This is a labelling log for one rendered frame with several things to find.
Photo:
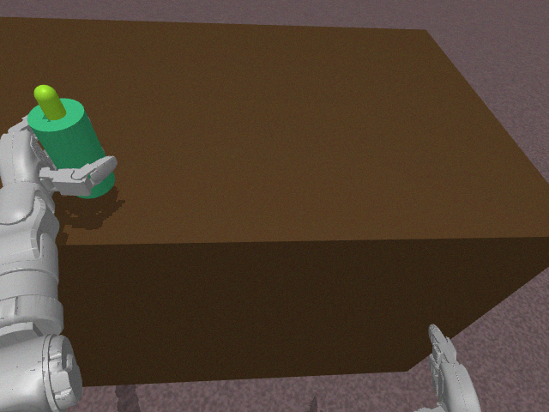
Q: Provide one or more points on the left robot arm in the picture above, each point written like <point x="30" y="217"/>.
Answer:
<point x="38" y="370"/>

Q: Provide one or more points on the left robot hand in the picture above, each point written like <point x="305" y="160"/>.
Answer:
<point x="23" y="160"/>

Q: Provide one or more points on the right robot hand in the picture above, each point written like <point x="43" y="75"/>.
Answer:
<point x="450" y="380"/>

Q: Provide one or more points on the bottle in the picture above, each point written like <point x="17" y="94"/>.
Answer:
<point x="64" y="130"/>

